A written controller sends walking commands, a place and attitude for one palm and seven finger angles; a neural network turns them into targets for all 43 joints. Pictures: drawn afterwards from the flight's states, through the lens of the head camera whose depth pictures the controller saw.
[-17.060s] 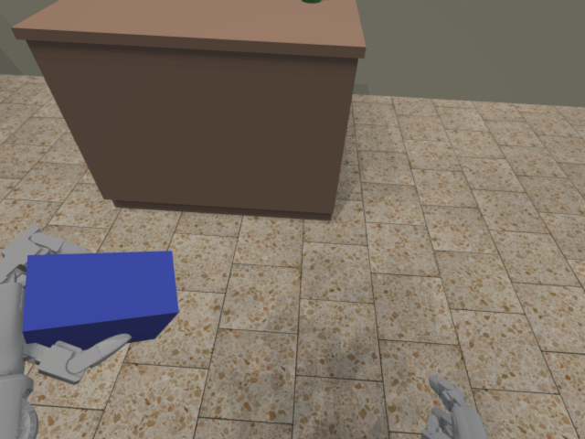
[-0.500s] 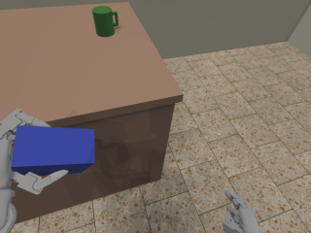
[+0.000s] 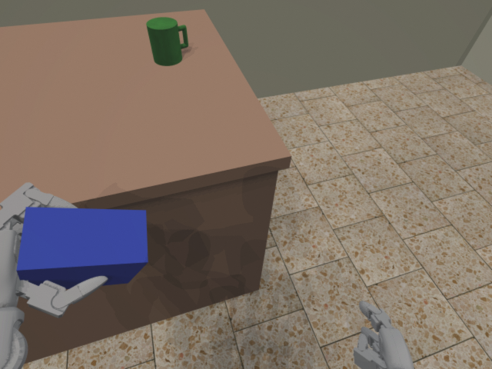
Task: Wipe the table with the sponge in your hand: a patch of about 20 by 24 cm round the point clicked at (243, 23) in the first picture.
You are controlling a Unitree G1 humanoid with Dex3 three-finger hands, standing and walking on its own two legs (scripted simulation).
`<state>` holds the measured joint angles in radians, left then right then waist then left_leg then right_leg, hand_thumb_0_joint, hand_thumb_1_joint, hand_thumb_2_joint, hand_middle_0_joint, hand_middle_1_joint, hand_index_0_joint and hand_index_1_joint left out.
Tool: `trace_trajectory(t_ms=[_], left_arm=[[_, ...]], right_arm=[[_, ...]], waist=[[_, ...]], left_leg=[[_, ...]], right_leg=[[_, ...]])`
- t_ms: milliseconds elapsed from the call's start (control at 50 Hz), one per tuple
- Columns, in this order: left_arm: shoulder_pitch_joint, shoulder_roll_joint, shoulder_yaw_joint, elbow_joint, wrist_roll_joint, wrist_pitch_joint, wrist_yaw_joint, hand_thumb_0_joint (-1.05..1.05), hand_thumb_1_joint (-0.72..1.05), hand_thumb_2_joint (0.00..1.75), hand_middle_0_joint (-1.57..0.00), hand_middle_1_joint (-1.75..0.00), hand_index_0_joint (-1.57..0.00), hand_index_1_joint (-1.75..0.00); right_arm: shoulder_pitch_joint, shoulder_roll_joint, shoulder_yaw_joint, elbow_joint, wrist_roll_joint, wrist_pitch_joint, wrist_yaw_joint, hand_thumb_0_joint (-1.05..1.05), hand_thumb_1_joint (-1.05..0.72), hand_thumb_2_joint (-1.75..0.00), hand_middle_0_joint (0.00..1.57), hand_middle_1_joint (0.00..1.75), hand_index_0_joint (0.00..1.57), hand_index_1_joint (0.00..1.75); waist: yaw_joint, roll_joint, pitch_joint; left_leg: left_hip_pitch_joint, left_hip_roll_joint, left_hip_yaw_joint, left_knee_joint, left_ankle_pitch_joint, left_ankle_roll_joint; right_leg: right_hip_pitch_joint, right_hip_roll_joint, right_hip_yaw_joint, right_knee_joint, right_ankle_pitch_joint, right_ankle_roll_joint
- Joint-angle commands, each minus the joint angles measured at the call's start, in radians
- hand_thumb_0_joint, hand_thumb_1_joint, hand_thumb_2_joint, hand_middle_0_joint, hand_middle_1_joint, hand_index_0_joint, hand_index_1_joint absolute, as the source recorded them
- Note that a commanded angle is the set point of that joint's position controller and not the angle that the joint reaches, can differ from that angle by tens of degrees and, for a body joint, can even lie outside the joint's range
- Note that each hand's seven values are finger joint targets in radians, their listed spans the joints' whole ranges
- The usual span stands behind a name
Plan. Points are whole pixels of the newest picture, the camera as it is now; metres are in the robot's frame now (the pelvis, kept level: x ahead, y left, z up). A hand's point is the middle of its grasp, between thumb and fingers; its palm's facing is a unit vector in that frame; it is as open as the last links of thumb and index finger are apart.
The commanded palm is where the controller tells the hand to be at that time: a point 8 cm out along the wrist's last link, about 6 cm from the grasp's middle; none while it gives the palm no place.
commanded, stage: look again from close up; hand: left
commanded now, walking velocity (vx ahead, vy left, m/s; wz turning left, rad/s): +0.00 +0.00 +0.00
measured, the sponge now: (103, 250) +0.23 +0.21 +0.12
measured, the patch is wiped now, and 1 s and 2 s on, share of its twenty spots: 0.00 0.00 0.00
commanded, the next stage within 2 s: shuffle to correct the standing spot in 0.24 s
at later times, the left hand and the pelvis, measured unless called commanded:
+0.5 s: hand (55, 258) +0.21 +0.25 +0.14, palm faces +0.38 -0.84 -0.40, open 10.8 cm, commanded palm +0.16 +0.28 +0.17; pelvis +0.00 +0.00 +0.00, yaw +0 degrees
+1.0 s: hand (69, 208) +0.28 +0.27 +0.14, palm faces +0.38 -0.81 -0.46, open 10.7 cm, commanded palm +0.22 +0.30 +0.17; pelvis +0.05 +0.03 -0.03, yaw -3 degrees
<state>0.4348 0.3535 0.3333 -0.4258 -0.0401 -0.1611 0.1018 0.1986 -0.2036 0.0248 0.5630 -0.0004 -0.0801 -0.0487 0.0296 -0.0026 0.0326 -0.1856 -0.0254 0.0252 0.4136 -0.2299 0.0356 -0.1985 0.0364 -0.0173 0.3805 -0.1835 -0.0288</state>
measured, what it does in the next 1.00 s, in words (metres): lifts its left foot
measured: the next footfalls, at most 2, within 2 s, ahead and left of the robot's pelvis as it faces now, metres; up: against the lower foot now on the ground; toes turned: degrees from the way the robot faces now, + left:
right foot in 1.10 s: +0.15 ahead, -0.04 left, +0.00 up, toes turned -5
left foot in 1.36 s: +0.20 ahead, +0.19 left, +0.00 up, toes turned +3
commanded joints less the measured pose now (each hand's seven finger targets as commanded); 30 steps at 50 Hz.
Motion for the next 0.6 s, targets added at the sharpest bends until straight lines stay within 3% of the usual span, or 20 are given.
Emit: trace_trajectory(t_ms=[0, 20, 200, 220, 320, 360, 440, 500, 540, 580], left_arm=[[-0.097, 0.175, 0.103, -0.224, -0.012, -0.068, 0.027, 0.0, 0.1, 1.3, -1.2, -1.6, -1.2, -1.6], [-0.115, 0.185, 0.112, -0.238, -0.011, -0.069, 0.027, 0.0, 0.1, 1.3, -1.2, -1.6, -1.2, -1.6], [-0.072, 0.178, 0.113, -0.24, -0.011, -0.069, 0.028, 0.0, 0.1, 1.3, -1.2, -1.6, -1.2, -1.6], [-0.085, 0.188, 0.12, -0.255, -0.01, -0.07, 0.029, 0.0, 0.1, 1.3, -1.2, -1.6, -1.2, -1.6], [-0.066, 0.184, 0.121, -0.234, -0.013, -0.065, 0.03, 0.0, 0.1, 1.3, -1.2, -1.6, -1.2, -1.6], [-0.053, 0.171, 0.109, -0.218, -0.012, -0.066, 0.029, 0.0, 0.1, 1.3, -1.2, -1.6, -1.2, -1.6], [-0.09, 0.173, 0.099, -0.223, -0.006, -0.069, 0.032, 0.0, 0.1, 1.3, -1.2, -1.6, -1.2, -1.6], [-0.117, 0.176, 0.099, -0.223, -0.001, -0.073, 0.033, 0.0, 0.1, 1.3, -1.2, -1.6, -1.2, -1.6], [-0.148, 0.181, 0.099, -0.246, 0.002, -0.078, 0.034, 0.0, 0.1, 1.3, -1.2, -1.6, -1.2, -1.6], [-0.131, 0.187, 0.116, -0.248, 0.005, -0.082, 0.038, 0.0, 0.1, 1.3, -1.2, -1.6, -1.2, -1.6]], right_arm=[[-0.083, -0.119, -0.051, -0.159, 0.002, -0.051, -0.017, 0.0, -0.9, -0.9, 0.2, 0.3, 0.2, 0.3], [-0.084, -0.122, -0.053, -0.157, 0.0, -0.05, -0.018, 0.0, -0.9, -0.9, 0.2, 0.3, 0.2, 0.3], [-0.075, -0.121, -0.055, -0.159, 0.002, -0.05, -0.015, 0.0, -0.9, -0.9, 0.2, 0.3, 0.2, 0.3], [-0.076, -0.125, -0.057, -0.157, 0.001, -0.05, -0.016, 0.0, -0.9, -0.9, 0.2, 0.3, 0.2, 0.3], [-0.078, -0.124, -0.057, -0.157, 0.001, -0.049, -0.018, 0.0, -0.9, -0.9, 0.2, 0.3, 0.2, 0.3], [-0.078, -0.128, -0.06, -0.154, 0.0, -0.049, -0.015, 0.0, -0.9, -0.9, 0.2, 0.3, 0.2, 0.3], [-0.078, -0.136, -0.067, -0.148, -0.009, -0.045, -0.014, 0.0, -0.9, -0.9, 0.2, 0.3, 0.2, 0.3], [-0.077, -0.14, -0.071, -0.148, -0.008, -0.043, -0.011, 0.0, -0.9, -0.9, 0.2, 0.3, 0.2, 0.3], [-0.077, -0.145, -0.071, -0.146, -0.009, -0.043, -0.009, 0.0, -0.9, -0.9, 0.2, 0.3, 0.2, 0.3], [-0.075, -0.148, -0.071, -0.15, -0.005, -0.044, -0.006, 0.0, -0.9, -0.9, 0.2, 0.3, 0.2, 0.3]], waist=[[-0.011, 0.047, -0.131], [-0.012, 0.072, -0.13], [-0.009, 0.06, -0.151], [-0.012, 0.085, -0.155], [-0.009, 0.049, -0.146], [-0.011, 0.058, -0.146], [-0.026, 0.034, -0.098], [-0.029, 0.028, -0.076], [-0.034, 0.09, -0.065], [-0.027, 0.148, -0.086]], left_leg=[[-0.008, 0.052, -0.051, -0.086, 0.128, -0.042], [-0.005, 0.051, -0.052, -0.094, 0.118, -0.046], [-0.023, 0.056, -0.058, -0.091, 0.136, -0.044], [-0.015, 0.056, -0.06, -0.095, 0.161, -0.051], [-0.03, 0.059, -0.065, -0.092, 0.141, -0.048], [-0.045, 0.061, -0.056, -0.079, 0.05, -0.035], [-0.088, 0.052, -0.058, -0.038, -0.159, -0.009], [-0.114, 0.06, -0.071, -0.003, -0.198, 0.007], [-0.091, 0.088, -0.108, -0.033, -0.208, 0.015], [-0.105, 0.135, -0.182, -0.069, -0.177, 0.041]], right_leg=[[0.083, -0.059, 0.061, -0.061, 0.133, 0.013], [0.078, -0.058, 0.061, -0.06, 0.117, 0.011], [0.117, -0.057, 0.052, -0.045, 0.148, 0.013], [0.115, -0.055, 0.048, -0.032, 0.155, 0.011], [0.115, -0.058, 0.053, -0.038, 0.146, 0.012], [0.109, -0.068, 0.067, -0.039, 0.076, 0.006], [0.025, -0.096, 0.136, -0.072, -0.199, -0.022], [-0.009, -0.108, 0.167, -0.039, -0.269, -0.039], [-0.047, -0.087, 0.14, 0.054, -0.232, -0.041], [-0.016, -0.053, 0.066, 0.203, -0.11, -0.024]])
